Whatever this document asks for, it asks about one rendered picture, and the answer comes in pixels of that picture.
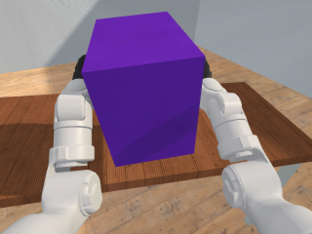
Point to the robot left forearm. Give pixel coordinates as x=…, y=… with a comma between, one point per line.
x=73, y=124

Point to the carton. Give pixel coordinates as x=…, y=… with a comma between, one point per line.
x=144, y=76

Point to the right robot hand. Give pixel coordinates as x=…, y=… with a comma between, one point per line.
x=207, y=73

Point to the table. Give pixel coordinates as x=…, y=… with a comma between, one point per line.
x=27, y=135

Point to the left robot hand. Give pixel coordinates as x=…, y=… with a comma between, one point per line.
x=78, y=68

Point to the robot left upper arm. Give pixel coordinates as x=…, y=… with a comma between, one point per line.
x=67, y=201

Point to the robot right forearm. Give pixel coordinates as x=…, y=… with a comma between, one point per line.
x=235, y=139

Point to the robot right upper arm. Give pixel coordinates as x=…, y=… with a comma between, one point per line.
x=254, y=188

